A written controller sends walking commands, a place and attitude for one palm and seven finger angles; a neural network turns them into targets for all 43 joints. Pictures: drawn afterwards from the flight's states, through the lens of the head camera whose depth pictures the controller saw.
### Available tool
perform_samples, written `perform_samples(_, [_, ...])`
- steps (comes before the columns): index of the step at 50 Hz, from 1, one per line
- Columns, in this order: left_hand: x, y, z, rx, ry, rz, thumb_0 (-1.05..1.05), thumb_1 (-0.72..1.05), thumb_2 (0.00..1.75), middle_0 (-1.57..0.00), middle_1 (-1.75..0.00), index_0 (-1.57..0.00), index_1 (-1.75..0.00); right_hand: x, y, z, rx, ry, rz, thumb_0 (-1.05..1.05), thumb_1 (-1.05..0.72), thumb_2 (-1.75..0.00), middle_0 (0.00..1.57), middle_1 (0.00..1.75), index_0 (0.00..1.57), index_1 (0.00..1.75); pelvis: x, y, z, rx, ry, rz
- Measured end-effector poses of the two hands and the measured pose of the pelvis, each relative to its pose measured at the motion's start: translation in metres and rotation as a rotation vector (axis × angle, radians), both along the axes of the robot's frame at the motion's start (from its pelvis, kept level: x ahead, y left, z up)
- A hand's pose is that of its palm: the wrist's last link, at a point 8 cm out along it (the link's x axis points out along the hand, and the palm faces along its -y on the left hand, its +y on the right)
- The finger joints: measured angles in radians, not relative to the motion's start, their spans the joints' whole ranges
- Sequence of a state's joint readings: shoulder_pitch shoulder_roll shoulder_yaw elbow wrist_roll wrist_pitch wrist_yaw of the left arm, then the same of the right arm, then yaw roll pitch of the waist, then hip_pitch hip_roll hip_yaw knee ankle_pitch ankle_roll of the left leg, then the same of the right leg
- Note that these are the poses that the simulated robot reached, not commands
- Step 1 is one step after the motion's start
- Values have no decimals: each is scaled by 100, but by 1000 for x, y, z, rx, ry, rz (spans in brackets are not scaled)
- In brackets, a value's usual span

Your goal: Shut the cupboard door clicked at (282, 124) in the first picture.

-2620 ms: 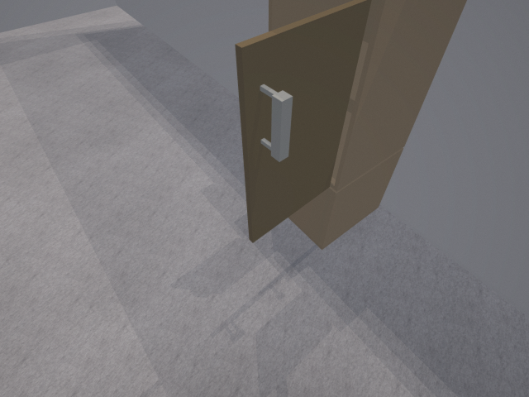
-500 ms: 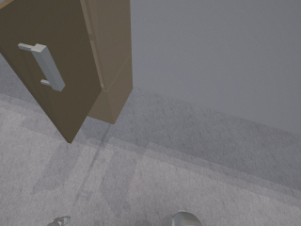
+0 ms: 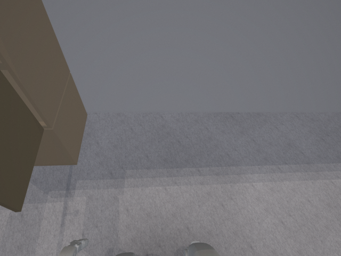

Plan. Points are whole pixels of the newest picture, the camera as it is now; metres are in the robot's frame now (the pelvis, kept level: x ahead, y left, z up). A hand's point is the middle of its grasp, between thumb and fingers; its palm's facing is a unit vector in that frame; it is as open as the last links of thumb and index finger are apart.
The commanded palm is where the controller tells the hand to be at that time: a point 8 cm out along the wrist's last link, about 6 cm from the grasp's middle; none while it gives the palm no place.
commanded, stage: walk around to get in front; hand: left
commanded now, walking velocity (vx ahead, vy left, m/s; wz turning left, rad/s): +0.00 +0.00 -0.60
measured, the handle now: out of the picture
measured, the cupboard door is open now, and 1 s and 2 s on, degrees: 93 93 93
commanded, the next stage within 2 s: none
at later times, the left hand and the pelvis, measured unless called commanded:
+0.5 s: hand (110, 251) +0.15 +0.15 -0.17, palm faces -0.27 -0.94 -0.22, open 7.4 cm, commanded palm none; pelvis +0.02 -0.02 +0.00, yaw -18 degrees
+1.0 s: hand (151, 221) +0.22 +0.06 -0.15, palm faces -0.54 -0.80 -0.28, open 7.4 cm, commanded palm none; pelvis +0.01 -0.05 +0.00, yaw -35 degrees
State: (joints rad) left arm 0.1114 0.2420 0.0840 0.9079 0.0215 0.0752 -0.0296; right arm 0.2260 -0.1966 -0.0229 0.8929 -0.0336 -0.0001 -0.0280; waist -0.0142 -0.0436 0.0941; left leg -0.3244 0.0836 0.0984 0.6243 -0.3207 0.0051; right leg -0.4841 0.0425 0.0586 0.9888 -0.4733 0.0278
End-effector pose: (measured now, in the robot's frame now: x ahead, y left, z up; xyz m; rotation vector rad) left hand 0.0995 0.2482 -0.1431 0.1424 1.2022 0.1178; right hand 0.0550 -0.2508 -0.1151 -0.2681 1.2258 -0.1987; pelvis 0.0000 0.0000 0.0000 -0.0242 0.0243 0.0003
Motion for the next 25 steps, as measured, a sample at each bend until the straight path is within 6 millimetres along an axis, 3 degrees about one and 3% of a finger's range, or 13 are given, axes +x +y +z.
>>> perform_samples(7, [30, -14, 19, 6, -16, -80, 1, 91, 89, -20, -30, -20, -29, -32, 4, -1, 51, 55, -96, 1, -90, -90, 20, 30, 20, 29, 7, -6, 11, -22, 1, -88])
perform_samples(14, [58, -42, 18, 77, -48, -194, 1, 91, 89, -20, -30, -20, -29, -60, -28, -30, 83, 85, -237, 1, -90, -90, 20, 30, 20, 30, 11, -26, -6, 9, -6, -183])
perform_samples(20, [51, -50, 19, 86, 17, -237, 1, 91, 89, -21, -30, -20, -30, -48, -43, -16, 51, 37, -296, 1, -90, -90, 20, 30, 20, 29, 10, -26, 3, 24, -6, -256])
perform_samples(25, [54, -46, 7, 57, 69, -281, 1, 90, 89, -21, -30, -21, -30, -31, -39, -3, 17, -53, -324, 1, -90, -90, 20, 30, 20, 29, 17, -16, 3, 25, 5, -319])
